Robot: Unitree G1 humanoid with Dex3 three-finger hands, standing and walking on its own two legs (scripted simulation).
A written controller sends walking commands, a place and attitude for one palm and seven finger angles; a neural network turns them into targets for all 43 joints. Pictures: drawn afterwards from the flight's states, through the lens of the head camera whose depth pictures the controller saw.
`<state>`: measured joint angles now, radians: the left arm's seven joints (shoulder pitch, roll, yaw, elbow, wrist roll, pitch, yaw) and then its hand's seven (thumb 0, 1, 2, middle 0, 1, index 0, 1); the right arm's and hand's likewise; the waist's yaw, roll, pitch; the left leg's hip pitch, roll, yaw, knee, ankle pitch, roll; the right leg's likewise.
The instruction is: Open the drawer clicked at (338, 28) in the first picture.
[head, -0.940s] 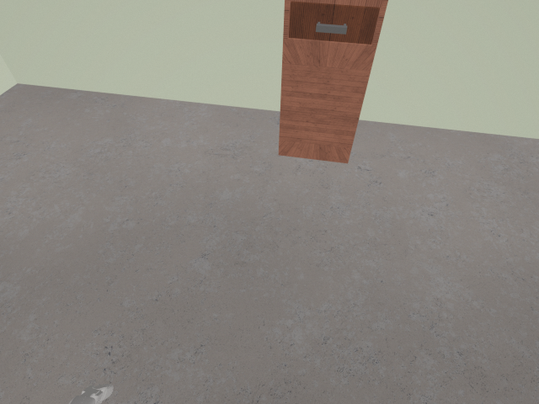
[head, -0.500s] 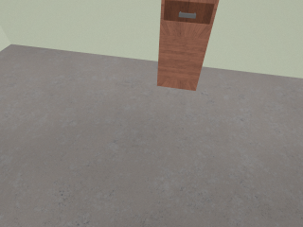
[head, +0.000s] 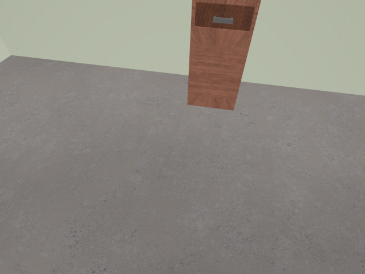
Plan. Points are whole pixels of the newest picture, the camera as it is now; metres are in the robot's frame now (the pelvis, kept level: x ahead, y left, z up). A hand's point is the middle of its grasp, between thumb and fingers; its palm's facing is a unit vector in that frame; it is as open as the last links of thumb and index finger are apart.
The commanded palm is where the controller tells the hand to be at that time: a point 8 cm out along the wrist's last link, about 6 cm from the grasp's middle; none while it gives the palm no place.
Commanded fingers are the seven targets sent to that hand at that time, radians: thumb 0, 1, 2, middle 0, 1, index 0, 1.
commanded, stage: look at it before walking up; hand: left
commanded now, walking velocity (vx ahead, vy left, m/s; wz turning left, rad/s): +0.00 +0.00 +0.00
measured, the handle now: (223, 19) +1.54 -0.18 -0.03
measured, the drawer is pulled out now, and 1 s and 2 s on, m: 0.00 0.00 0.00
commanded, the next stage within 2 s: walk to a spot facing it in 0.50 s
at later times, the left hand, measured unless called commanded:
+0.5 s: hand out of the picture +0.07 +0.25 -0.16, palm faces -0.04 -0.94 -0.33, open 7.4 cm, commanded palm none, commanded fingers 0.00 0.90 0.90 -0.20 -0.30 -0.20 -0.30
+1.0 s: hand out of the picture +0.10 +0.16 -0.18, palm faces -0.12 -0.96 -0.23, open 7.4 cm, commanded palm none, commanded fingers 0.00 0.90 0.90 -0.20 -0.30 -0.20 -0.30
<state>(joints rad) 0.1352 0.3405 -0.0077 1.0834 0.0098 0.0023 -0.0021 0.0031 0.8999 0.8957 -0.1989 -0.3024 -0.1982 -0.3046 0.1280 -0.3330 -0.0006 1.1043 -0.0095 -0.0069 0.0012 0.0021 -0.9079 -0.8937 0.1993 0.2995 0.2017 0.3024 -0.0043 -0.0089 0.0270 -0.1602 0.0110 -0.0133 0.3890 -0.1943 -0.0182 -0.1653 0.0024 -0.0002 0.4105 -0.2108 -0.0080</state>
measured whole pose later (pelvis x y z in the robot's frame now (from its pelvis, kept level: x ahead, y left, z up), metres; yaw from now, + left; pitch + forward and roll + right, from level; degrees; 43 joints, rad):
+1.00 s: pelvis +0.07 -0.04 -0.02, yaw -10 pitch -1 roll +1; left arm 0.33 0.20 0.03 1.03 0.02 -0.02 -0.03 0.00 0.90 0.90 -0.20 -0.30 -0.20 -0.30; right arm 0.29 -0.24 -0.04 1.09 -0.02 0.00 0.00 0.00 -0.91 -0.89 0.20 0.30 0.20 0.30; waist 0.02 0.03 0.04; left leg -0.23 0.11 0.09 0.82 -0.49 -0.03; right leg -0.30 0.00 -0.09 0.67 -0.34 -0.05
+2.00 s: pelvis +0.48 -0.14 -0.02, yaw -30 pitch +1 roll +0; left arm 0.12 0.17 0.06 1.00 0.03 0.00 -0.03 0.00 0.91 0.90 -0.19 -0.30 -0.19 -0.30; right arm 0.50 -0.11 -0.04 1.15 -0.03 -0.07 -0.01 0.00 -0.91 -0.89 0.20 0.30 0.20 0.30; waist -0.08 0.00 0.07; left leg 0.07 0.10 0.35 0.41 -0.45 -0.05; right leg -0.48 -0.06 -0.15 0.62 -0.21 -0.05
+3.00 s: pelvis +0.71 -0.29 -0.02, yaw -17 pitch +0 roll +1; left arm 0.18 0.18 0.06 0.94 0.02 0.02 0.03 0.00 0.90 0.90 -0.19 -0.30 -0.19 -0.30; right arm 0.23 -0.19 -0.07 0.98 -0.02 0.04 0.00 0.00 -0.91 -0.89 0.20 0.30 0.20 0.30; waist -0.03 0.04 0.02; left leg -0.37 -0.03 -0.02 0.56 -0.21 0.01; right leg -0.28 -0.03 -0.06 0.58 -0.29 0.01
